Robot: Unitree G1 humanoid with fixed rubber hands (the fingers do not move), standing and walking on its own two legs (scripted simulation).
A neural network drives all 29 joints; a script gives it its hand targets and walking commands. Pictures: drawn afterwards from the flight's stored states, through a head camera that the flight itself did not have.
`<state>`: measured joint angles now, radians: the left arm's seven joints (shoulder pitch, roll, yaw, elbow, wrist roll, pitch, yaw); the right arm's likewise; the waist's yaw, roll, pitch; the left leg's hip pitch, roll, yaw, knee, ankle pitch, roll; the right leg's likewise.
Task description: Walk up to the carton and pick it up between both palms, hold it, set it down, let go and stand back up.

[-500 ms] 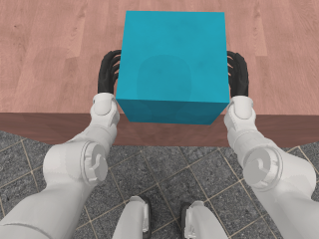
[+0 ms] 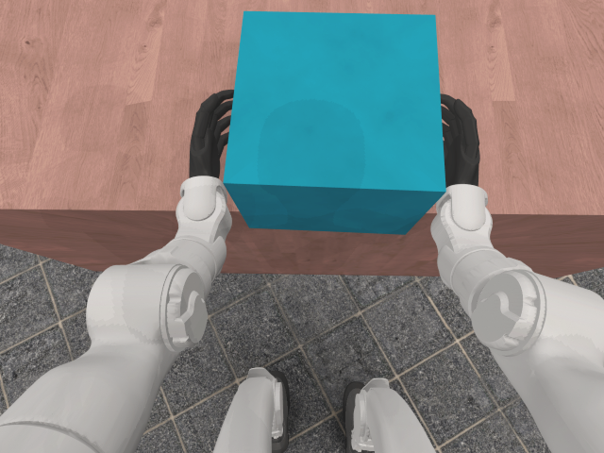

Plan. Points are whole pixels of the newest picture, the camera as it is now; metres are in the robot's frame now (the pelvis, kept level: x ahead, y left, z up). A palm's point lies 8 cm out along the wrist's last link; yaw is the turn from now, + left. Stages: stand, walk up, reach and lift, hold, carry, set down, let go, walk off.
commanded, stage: reach and lift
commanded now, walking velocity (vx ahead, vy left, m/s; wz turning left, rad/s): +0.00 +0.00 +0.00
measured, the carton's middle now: (332, 133) +0.51 +0.00 -0.02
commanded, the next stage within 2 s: none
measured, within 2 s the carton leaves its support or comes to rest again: leaves its support in 1.04 s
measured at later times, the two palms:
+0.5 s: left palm (205, 177) +0.44 +0.16 -0.02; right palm (462, 181) +0.44 -0.16 -0.02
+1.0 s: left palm (198, 211) +0.40 +0.16 -0.01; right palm (467, 207) +0.40 -0.16 +0.00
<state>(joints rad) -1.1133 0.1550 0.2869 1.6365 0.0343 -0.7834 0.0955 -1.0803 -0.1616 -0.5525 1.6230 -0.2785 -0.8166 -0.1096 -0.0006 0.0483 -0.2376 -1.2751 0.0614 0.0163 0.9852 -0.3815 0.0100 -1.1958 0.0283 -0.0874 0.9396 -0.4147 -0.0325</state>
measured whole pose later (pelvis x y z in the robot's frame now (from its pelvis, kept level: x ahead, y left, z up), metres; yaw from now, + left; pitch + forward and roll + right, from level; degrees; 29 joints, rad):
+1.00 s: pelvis -0.01 +0.00 +0.01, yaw -1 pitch +33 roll -5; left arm -0.94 0.10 0.01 1.66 -0.17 -0.67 0.15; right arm -0.95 -0.15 -0.24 1.68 -0.07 -0.65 -0.11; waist 0.01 0.04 -0.33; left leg -1.20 0.07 -0.03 1.00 -0.38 0.00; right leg -1.10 0.06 -0.08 0.92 -0.39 -0.03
